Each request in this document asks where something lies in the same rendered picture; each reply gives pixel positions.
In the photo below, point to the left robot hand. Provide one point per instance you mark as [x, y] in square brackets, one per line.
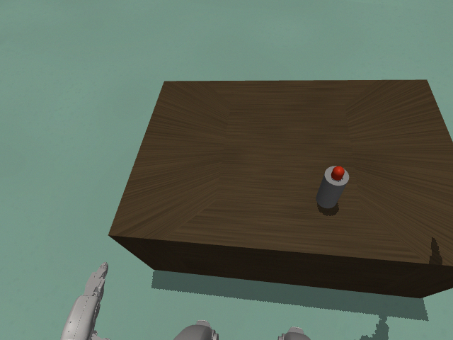
[82, 318]

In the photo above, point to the bottle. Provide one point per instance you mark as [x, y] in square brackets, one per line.
[332, 185]

